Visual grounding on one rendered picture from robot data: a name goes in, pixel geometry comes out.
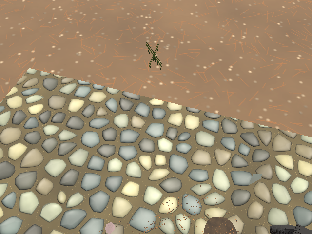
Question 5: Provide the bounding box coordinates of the right robot hand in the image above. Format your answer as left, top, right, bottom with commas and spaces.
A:
269, 224, 312, 234

